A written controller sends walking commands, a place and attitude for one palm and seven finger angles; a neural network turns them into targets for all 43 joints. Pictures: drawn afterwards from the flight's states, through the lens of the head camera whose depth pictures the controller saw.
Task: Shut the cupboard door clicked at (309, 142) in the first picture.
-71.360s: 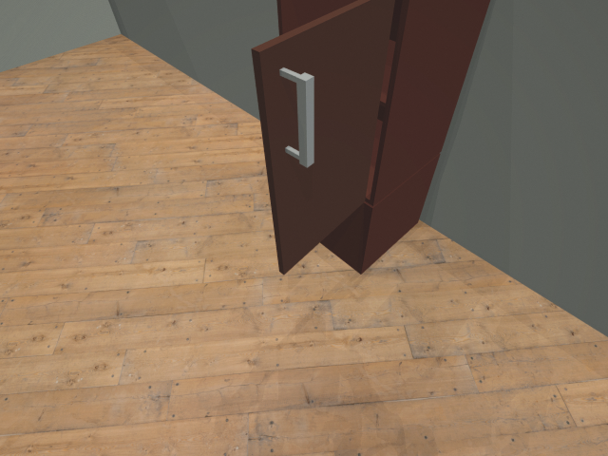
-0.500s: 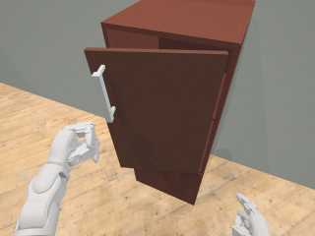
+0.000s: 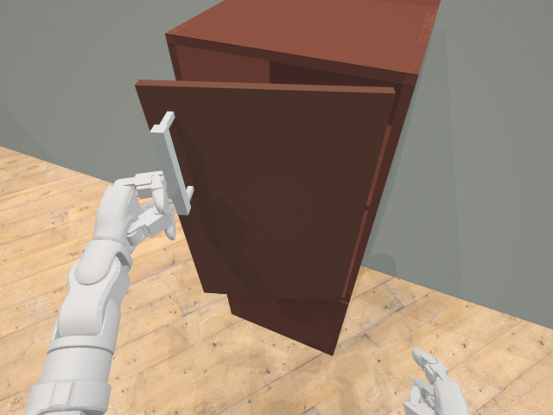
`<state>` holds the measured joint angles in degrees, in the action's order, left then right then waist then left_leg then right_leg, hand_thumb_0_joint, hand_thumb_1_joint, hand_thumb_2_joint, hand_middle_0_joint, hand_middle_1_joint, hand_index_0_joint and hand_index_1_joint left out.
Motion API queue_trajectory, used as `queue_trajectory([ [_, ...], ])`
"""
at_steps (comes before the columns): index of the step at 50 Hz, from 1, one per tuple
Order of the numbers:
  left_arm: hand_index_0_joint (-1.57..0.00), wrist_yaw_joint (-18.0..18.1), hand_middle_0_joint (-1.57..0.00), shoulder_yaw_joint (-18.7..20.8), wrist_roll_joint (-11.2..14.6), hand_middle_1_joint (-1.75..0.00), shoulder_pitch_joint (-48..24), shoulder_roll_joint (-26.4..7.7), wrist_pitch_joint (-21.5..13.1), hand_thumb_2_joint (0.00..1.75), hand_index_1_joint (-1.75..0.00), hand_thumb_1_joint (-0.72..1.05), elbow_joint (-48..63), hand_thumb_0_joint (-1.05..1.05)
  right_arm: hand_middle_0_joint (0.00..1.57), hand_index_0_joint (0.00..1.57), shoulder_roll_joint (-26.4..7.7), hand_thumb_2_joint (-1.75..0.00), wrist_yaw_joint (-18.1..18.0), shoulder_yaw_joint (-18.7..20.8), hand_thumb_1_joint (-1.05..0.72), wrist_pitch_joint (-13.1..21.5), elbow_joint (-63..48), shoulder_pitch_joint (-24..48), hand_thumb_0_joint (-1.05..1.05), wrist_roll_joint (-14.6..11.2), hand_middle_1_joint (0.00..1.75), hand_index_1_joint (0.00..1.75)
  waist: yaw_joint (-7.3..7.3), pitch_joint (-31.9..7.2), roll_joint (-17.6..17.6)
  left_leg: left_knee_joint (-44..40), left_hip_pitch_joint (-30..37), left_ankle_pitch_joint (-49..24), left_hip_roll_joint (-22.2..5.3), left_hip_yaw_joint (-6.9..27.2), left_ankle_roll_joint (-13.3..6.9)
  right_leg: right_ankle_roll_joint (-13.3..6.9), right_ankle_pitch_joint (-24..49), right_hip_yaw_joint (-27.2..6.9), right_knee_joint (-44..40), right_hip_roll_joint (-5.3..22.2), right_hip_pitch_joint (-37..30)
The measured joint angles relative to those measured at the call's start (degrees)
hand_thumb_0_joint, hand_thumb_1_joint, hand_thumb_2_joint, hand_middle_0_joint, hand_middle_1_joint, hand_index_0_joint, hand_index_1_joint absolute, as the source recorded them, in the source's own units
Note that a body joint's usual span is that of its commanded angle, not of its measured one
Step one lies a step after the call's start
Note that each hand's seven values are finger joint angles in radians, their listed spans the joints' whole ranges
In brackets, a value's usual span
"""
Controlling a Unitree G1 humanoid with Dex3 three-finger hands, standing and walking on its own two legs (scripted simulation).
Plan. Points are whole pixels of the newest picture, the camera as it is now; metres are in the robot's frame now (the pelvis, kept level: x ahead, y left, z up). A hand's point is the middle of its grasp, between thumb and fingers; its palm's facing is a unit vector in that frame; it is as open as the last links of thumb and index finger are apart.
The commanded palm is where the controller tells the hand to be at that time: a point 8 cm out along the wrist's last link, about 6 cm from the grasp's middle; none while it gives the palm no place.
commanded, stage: bring the fist close to the handle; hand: left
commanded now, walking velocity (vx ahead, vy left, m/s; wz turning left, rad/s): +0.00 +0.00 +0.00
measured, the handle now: (176, 166) +0.45 +0.20 +0.13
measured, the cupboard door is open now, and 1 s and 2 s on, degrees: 18 15 2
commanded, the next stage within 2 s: push the door shut along its arc in 0.50 s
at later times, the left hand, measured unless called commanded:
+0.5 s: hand (170, 209) +0.35 +0.18 +0.13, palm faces +0.01 -1.00 -0.03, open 3.1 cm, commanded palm +0.33 +0.23 +0.13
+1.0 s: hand (189, 187) +0.40 +0.16 +0.13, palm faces -0.09 -0.99 -0.04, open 3.1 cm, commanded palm +0.39 +0.21 +0.13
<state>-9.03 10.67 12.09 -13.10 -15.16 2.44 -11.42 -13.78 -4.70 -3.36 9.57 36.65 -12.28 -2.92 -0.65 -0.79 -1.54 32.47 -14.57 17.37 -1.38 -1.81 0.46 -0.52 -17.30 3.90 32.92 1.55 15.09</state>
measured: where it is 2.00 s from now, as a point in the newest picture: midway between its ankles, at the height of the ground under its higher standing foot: outside the picture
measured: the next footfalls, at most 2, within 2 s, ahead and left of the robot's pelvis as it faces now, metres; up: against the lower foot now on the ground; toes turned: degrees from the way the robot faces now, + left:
none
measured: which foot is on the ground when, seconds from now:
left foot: down 0.00-1.00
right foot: down 0.00-1.00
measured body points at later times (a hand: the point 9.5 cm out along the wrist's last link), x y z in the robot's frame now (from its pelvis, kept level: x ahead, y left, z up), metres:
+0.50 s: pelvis +0.00 +0.00 +0.00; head +0.00 -0.01 +0.45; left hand +0.35 +0.23 +0.14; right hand +0.15 -0.24 -0.09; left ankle +0.00 +0.12 -0.73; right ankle +0.00 -0.11 -0.73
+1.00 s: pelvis +0.00 +0.01 +0.00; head +0.01 -0.01 +0.45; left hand +0.40 +0.22 +0.14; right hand +0.12 -0.24 -0.10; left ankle +0.00 +0.12 -0.73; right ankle +0.00 -0.11 -0.73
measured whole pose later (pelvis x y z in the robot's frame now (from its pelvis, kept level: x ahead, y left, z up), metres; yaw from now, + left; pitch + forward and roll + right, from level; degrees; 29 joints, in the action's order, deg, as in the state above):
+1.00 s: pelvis +0.00 +0.01 +0.00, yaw +0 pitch +2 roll +0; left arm -14.0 11.0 11.2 -31.1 -18.1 -3.9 -36.3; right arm -15.0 -4.5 -2.7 6.0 37.5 -15.0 -3.1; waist 2.0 -1.1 -1.6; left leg 33.4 -18.6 17.2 -1.1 -2.3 -0.1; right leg -0.1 -16.7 3.2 33.6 1.8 19.2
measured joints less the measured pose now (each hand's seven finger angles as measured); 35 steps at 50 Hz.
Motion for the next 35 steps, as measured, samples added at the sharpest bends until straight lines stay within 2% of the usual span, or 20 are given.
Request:
queue_trajectory([
  [8, -1.30, -1.71, -1.30, 0.04, 0.26, -1.50, -4.56, -0.31, -0.12, 0.90, -1.50, 0.90, -6.51, 0.01, 0.21, 0.20, -1.01, -0.90, 0.11, 0.76, -0.90, -1.43, 0.19, -0.94, 0.01, -0.36, 0.30, 0.30, 0.47, -0.51, -0.59, -0.03, -0.99, -0.16, -0.02, -0.11, -0.09, 0.05, 0.30, -0.13, -0.16, -0.03, 0.99],
  [18, -1.30, -0.51, -1.30, 1.00, -0.30, -1.50, -3.24, 0.25, -3.15, 0.90, -1.50, 0.90, -6.81, 0.01, 0.20, 0.20, -0.91, -0.90, 0.57, 1.21, -0.90, -2.19, -0.24, -1.88, 0.01, -0.27, 0.30, 0.30, 0.74, -0.57, -0.21, -0.26, -0.70, -0.17, -0.22, -0.80, -0.08, 0.03, 0.41, -0.82, -0.09, -0.25, 1.13],
  [25, -1.30, -1.17, -1.30, 1.42, -0.06, -1.50, -4.87, -0.88, -2.63, 0.90, -1.50, 0.90, -8.86, 0.01, 0.21, 0.20, -0.84, -0.90, 0.19, 0.94, -0.90, -2.66, -0.14, -1.28, 0.01, -0.48, 0.30, 0.30, 0.72, -0.19, -0.21, -0.21, -1.06, -0.50, -0.24, -0.52, -0.13, 0.02, 0.87, -0.55, -0.47, -0.29, 1.19],
  [35, -1.30, -1.72, -1.30, -0.11, -0.10, -1.50, -7.91, -0.46, -3.33, 0.90, -1.50, 0.90, -11.93, 0.01, 0.21, 0.20, -0.84, -0.90, 0.01, 0.67, -0.90, -2.48, -0.06, -0.79, 0.01, -0.53, 0.30, 0.30, 0.88, -0.18, -0.34, 0.26, -2.00, -0.54, 0.09, -0.23, -0.38, 0.25, 0.95, -0.31, -0.25, 0.05, 1.86],
])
